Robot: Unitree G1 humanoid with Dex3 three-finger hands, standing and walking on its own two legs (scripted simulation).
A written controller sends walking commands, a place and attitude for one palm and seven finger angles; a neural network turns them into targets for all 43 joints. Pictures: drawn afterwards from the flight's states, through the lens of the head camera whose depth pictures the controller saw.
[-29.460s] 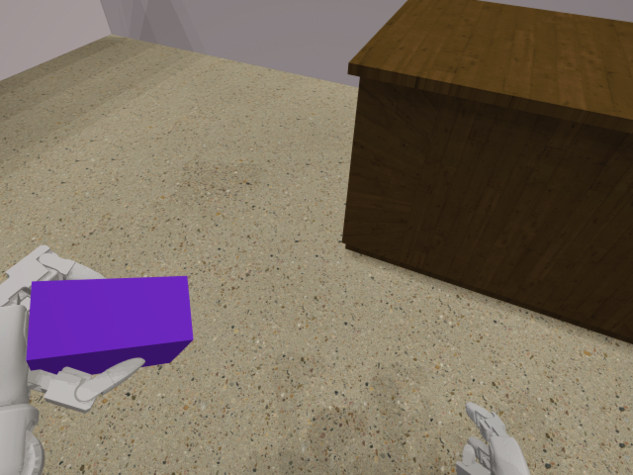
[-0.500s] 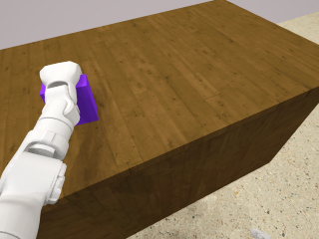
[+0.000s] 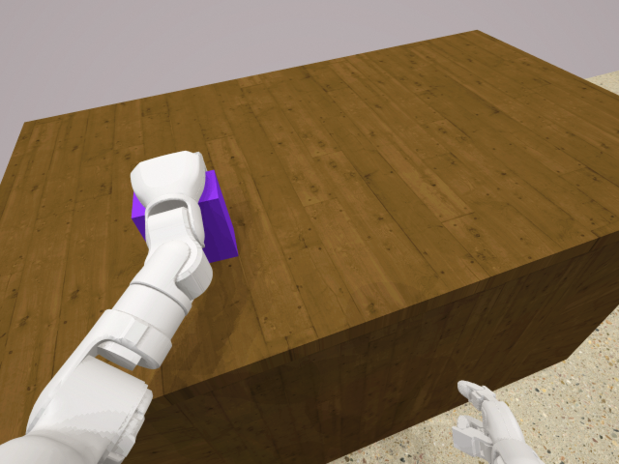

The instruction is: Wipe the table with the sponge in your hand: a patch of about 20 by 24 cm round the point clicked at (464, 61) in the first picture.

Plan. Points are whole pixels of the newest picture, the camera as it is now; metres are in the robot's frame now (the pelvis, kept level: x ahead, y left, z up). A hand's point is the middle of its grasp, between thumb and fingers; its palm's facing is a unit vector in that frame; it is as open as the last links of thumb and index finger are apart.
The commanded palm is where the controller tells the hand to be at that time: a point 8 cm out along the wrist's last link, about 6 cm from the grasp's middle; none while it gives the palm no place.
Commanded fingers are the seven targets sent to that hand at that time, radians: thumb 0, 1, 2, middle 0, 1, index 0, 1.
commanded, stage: wipe back along the third lane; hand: left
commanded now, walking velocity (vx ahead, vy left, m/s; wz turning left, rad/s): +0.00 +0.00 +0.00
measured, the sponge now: (193, 233) +0.40 +0.22 +0.09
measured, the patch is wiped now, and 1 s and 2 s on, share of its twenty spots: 1.00 1.00 1.00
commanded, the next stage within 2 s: slide back across to the middle lane in 1.04 s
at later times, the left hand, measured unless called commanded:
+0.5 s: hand (194, 234) +0.35 +0.19 +0.14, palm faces +0.15 -0.08 -0.98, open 10.1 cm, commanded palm +0.30 +0.17 +0.17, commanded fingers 0.00 0.10 1.30 -1.20 -1.60 -1.20 -1.60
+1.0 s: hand (206, 268) +0.30 +0.15 +0.15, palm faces +0.24 -0.17 -0.96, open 10.1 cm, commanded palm +0.24 +0.15 +0.17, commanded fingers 0.00 0.10 1.30 -1.20 -1.60 -1.20 -1.60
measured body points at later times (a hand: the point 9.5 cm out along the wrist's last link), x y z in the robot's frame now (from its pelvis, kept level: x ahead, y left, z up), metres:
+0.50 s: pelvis +0.00 -0.01 -0.01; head -0.02 -0.05 +0.44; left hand +0.34 +0.19 +0.20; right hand +0.25 -0.18 -0.09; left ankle -0.06 +0.08 -0.74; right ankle -0.02 -0.11 -0.74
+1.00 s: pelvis -0.02 -0.04 -0.01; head -0.04 -0.08 +0.44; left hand +0.28 +0.16 +0.20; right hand +0.23 -0.23 -0.08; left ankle -0.06 +0.08 -0.74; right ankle -0.02 -0.11 -0.74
